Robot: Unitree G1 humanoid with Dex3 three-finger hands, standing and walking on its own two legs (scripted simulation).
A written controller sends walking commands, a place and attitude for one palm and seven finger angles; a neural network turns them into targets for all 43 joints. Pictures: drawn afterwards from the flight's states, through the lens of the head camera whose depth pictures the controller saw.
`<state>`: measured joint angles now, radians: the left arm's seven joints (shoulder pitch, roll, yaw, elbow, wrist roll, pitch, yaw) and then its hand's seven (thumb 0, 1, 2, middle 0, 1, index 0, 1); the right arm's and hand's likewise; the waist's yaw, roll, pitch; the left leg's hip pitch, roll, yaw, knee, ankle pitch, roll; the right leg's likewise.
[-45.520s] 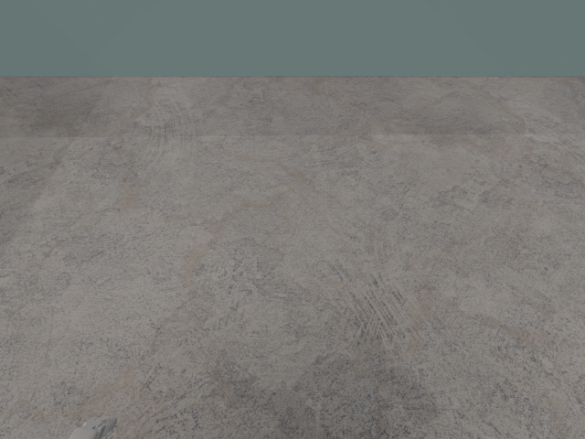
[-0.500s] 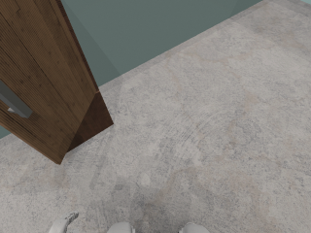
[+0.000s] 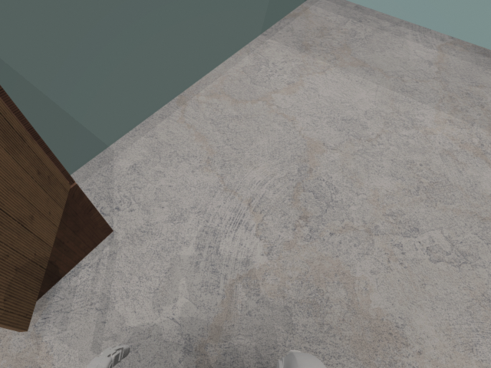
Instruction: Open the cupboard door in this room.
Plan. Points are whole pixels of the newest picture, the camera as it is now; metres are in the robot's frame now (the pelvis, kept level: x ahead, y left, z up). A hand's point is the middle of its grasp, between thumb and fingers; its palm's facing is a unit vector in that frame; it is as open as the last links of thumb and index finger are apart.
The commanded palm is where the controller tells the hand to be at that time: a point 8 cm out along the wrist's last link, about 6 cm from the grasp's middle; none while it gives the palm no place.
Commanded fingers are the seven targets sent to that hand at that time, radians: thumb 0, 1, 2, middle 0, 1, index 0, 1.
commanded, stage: walk to a spot facing it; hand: left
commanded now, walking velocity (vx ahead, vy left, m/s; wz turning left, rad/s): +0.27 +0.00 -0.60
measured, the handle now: out of the picture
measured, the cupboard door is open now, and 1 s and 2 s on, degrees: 41 41 41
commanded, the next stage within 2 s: turn to face it in 1.36 s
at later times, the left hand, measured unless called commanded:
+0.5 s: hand (167, 321) +0.21 +0.17 -0.19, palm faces -0.26 -0.95 -0.17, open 7.4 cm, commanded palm none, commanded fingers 0.00 0.90 0.90 -0.20 -0.30 -0.20 -0.30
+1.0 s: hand (279, 197) +0.50 -0.05 -0.16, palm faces -0.52 -0.83 -0.20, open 7.3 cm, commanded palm none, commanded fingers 0.00 0.90 0.90 -0.20 -0.30 -0.20 -0.30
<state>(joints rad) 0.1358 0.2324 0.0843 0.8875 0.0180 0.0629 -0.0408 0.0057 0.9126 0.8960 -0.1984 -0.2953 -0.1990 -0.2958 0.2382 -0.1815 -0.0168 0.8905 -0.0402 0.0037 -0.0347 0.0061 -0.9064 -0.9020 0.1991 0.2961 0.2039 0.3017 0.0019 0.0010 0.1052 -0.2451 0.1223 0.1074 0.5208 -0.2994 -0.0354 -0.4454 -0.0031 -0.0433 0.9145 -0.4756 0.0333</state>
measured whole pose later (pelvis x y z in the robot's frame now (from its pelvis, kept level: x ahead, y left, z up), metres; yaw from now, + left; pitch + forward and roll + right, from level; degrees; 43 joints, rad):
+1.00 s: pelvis +0.32 -0.16 +0.00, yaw -30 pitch +1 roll +0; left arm 0.14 0.18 0.06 0.97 0.01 -0.04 0.00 -0.01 0.93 0.90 -0.20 -0.30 -0.20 -0.30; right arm 0.28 -0.19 -0.05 1.02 -0.03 -0.01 0.00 0.01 -0.91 -0.90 0.19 0.30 0.20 0.30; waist -0.07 0.00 0.09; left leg -0.50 0.15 0.08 1.03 -0.34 -0.05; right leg -0.24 0.01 -0.09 0.48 -0.26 -0.06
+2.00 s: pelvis +0.66 -0.39 -0.01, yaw -25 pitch +3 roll -1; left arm 0.12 0.21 0.07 0.98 0.01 0.04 0.02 0.00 0.92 0.90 -0.20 -0.30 -0.20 -0.30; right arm 0.19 -0.18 -0.05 0.96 -0.03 -0.01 -0.02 0.01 -0.92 -0.90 0.20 0.30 0.20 0.30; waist -0.03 -0.03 0.07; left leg -0.39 0.03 0.09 0.61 -0.27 0.04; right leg -0.46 -0.07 -0.05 1.13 -0.49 0.08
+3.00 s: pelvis +0.69 -0.50 -0.01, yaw +12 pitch +1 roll +0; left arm 0.13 0.21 0.05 0.85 0.02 0.01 0.02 0.00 0.91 0.90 -0.20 -0.30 -0.20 -0.30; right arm 0.18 -0.24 -0.09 0.93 -0.02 0.07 0.01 0.01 -0.91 -0.90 0.20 0.30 0.20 0.30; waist -0.03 0.04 0.09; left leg -0.45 -0.04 -0.07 0.90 -0.47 -0.02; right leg -0.32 -0.06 -0.07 0.63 -0.30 0.01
